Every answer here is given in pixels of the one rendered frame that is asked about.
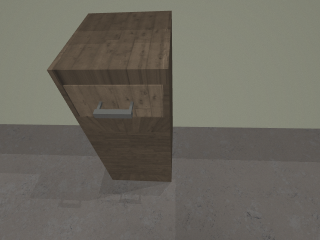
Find handle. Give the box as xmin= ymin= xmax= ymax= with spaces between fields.
xmin=93 ymin=101 xmax=134 ymax=119

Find drawer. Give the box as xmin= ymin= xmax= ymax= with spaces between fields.
xmin=63 ymin=84 xmax=164 ymax=117

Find cabinet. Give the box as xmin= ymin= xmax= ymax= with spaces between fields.
xmin=47 ymin=10 xmax=173 ymax=182

